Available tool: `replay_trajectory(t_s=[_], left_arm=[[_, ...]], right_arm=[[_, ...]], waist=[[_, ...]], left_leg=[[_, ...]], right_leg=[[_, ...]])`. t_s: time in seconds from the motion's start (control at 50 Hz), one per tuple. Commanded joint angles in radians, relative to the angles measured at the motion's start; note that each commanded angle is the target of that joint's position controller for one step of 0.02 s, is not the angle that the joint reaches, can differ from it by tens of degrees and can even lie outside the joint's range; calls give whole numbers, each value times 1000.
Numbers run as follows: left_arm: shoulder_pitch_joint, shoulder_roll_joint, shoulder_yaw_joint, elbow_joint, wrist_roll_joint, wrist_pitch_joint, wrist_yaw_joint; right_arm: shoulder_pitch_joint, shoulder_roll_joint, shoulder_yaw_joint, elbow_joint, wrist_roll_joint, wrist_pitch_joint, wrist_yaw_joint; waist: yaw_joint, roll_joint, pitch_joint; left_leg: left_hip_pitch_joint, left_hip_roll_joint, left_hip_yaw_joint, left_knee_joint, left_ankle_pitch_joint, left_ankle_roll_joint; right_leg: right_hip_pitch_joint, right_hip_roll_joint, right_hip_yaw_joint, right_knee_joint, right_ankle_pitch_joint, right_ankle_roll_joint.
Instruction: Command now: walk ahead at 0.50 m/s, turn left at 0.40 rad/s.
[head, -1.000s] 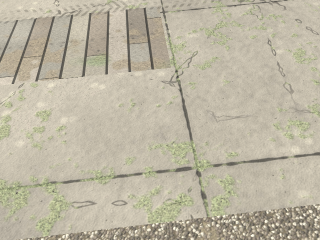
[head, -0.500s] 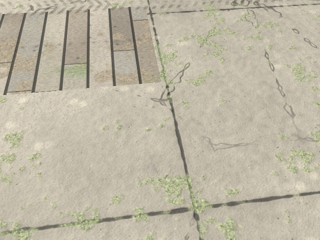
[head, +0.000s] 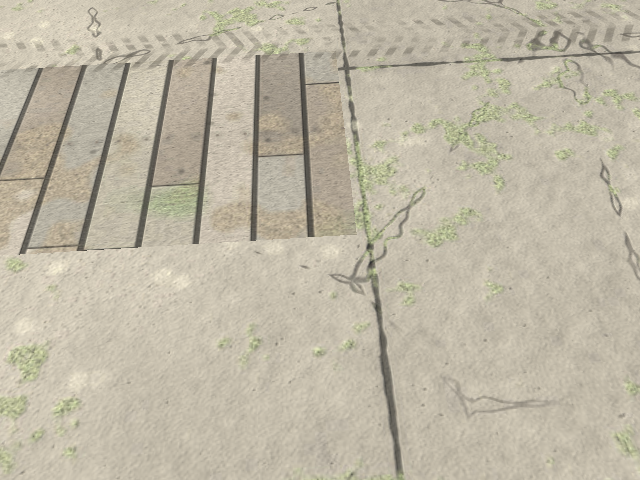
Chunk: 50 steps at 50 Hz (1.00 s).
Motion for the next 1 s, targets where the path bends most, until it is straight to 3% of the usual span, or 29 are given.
replay_trajectory(t_s=[0.02,0.1,0.16,0.22,0.28,0.34,0.36,0.38,0.4,0.42,0.44,0.46,0.48,0.5,0.52,0.6,0.66,0.72,0.76,0.8,0.84,0.86,0.88,0.9,0.92,0.94,0.96,0.98,1.0], left_arm=[[27,96,31,-16,5,-23,2],[35,130,47,20,10,-30,12],[48,157,54,35,7,-19,24],[93,186,65,56,-5,-5,31],[120,207,76,76,-23,18,32],[98,247,88,73,-35,40,37],[83,254,90,69,-39,49,39],[76,238,81,64,-39,53,41],[109,159,53,39,1,44,40],[158,64,21,-20,5,9,31],[43,166,38,-34,-36,-29,17],[-13,177,39,-57,-60,-46,10],[-13,165,36,-46,-41,-52,17],[-8,176,45,-35,-11,-47,25],[11,180,50,-30,-3,-35,23],[-27,133,40,-54,11,-1,24],[-123,102,26,-78,11,-2,19],[-191,88,18,-94,4,-14,0],[-208,103,23,-102,3,-17,-9],[-184,130,33,-98,11,-24,-16],[-85,146,42,-70,22,-35,-15],[-24,184,49,-64,38,-42,-10],[35,226,52,-67,61,-38,-4],[88,156,39,-39,38,-18,-9],[78,122,27,-41,1,-2,-14],[14,113,22,-47,-6,13,-12],[-51,92,9,-54,0,26,-11],[-108,83,2,-58,7,35,-10],[-142,99,7,-55,15,46,-9]], right_arm=[[13,-53,-26,-72,2,14,-3],[-56,-33,-27,-115,-9,34,-4],[-142,-15,-19,-144,-12,23,17],[-250,-3,-10,-189,-14,20,37],[-308,-17,-13,-231,-12,22,52],[-253,-60,-36,-246,-13,28,58],[-147,-93,-57,-225,-9,31,55],[22,-153,-92,-179,-6,34,43],[136,-255,-123,-154,-1,44,19],[63,-321,-121,-196,-4,29,22],[77,-230,-95,-207,-10,13,33],[51,-179,-82,-199,-15,-1,33],[-12,-147,-71,-204,-13,-8,33],[-74,-113,-60,-217,-16,-10,30],[-107,-97,-52,-235,-26,-9,25],[-75,-137,-63,-228,-21,-15,1],[-53,-139,-62,-211,-20,-3,-17],[10,-134,-59,-179,-20,12,-27],[26,-122,-54,-164,-19,19,-30],[19,-113,-50,-158,-24,23,-34],[-27,-100,-45,-165,-25,26,-34],[-26,-74,-36,-180,-35,23,-32],[92,-34,-21,-176,-40,16,-30],[197,-46,-15,-143,-30,19,-24],[162,-125,-32,-135,-20,33,-21],[66,-137,-39,-148,-13,55,-26],[10,-128,-39,-157,-19,77,-32],[-8,-110,-40,-160,-25,98,-36],[2,-77,-32,-156,-26,109,-39]], waist=[[9,-151,-46],[2,-106,4],[28,-93,21],[71,-72,54],[79,-75,71],[21,-117,3],[-43,-118,-57],[-130,-90,-145],[-142,96,-224],[-30,258,-346],[-109,105,-359],[-97,73,-230],[-47,-25,-144],[-10,-26,-113],[18,-10,-96],[24,-14,-61],[-9,21,-29],[-56,49,-52],[-61,57,-53],[-44,67,-66],[19,71,-99],[38,21,-178],[10,-151,-314],[15,-295,-446],[28,-192,-406],[30,-130,-286],[17,-97,-193],[-9,-108,-129],[-30,-150,-91]], left_leg=[[-180,95,-46,21,98,-12],[-257,103,-57,-108,238,-32],[-236,94,-12,-307,383,-26],[-242,85,41,-433,410,-9],[-268,72,70,-499,332,23],[-125,-9,150,-514,182,79],[15,-57,178,-534,161,106],[269,-104,173,-596,216,144],[557,74,-118,-614,258,211],[797,283,-734,-807,19,418],[798,300,-760,-902,-31,386],[702,271,-611,-893,23,344],[546,222,-484,-884,142,301],[428,184,-395,-888,248,275],[353,157,-350,-911,314,268],[237,112,-245,-947,477,273],[200,51,-147,-912,581,214],[196,42,-129,-867,598,164],[261,67,-167,-817,590,154],[339,97,-215,-739,619,142],[362,71,-219,-615,697,111],[312,8,-195,-482,627,71],[99,-81,-164,-225,243,7],[-27,-135,-142,-24,-343,-47],[-71,-91,-172,47,-346,-64],[-114,-61,-137,73,-281,-85],[-114,-34,-104,28,-237,-94],[-66,-1,-87,-60,-203,-98],[11,6,-52,-179,-174,-100]], right_leg=[[179,-263,231,-311,71,-149],[177,-257,80,-346,206,-156],[206,-236,-15,-352,223,-137],[274,-264,-59,-348,225,-132],[386,-297,-84,-299,286,-115],[439,-298,-125,-118,694,-81],[419,-279,-145,38,812,-65],[313,-233,-169,268,768,-28],[26,-167,-168,604,245,25],[-353,59,21,917,-438,77],[-462,13,191,964,-399,54],[-515,-31,177,920,-314,27],[-464,-79,177,823,-233,19],[-388,-109,180,733,-184,24],[-327,-123,183,698,-150,30],[-302,-100,148,516,-34,88],[-260,-55,124,269,157,105],[-152,-1,97,122,338,91],[-158,7,117,66,325,67],[-152,7,133,24,260,34],[-33,12,111,-62,309,-8],[142,-67,164,-43,615,-47],[458,-276,366,47,993,-190],[591,-417,571,36,1003,-319],[521,-393,605,-10,678,-302],[404,-349,549,-60,431,-258],[268,-308,494,-114,257,-226],[140,-272,444,-162,122,-196],[35,-217,375,-201,50,-166]])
